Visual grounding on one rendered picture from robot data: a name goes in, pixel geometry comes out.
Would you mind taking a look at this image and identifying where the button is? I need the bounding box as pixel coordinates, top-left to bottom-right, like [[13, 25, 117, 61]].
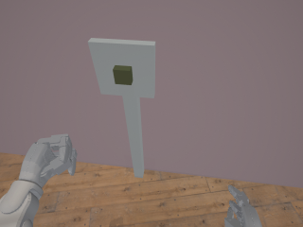
[[113, 65, 134, 85]]

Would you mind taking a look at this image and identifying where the left robot forearm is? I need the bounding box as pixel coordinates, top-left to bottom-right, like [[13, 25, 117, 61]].
[[0, 180, 44, 227]]

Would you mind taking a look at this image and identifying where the panel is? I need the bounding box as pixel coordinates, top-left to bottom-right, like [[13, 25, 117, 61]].
[[88, 38, 156, 178]]

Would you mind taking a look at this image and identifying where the left robot hand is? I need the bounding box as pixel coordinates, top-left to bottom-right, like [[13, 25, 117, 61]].
[[18, 133, 78, 187]]

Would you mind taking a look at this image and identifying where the right robot hand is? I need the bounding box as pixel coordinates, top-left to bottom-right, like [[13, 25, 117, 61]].
[[224, 184, 262, 227]]

